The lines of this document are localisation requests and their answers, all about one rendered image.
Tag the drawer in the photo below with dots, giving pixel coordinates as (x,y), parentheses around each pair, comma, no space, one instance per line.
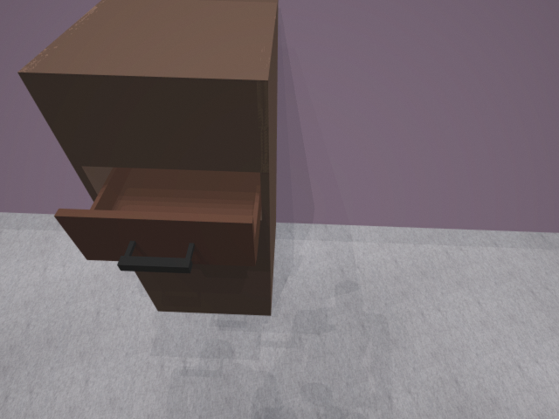
(163,210)

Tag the cabinet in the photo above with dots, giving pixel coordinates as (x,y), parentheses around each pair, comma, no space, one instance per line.
(172,84)

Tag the handle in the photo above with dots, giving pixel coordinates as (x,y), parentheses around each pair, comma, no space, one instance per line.
(155,264)

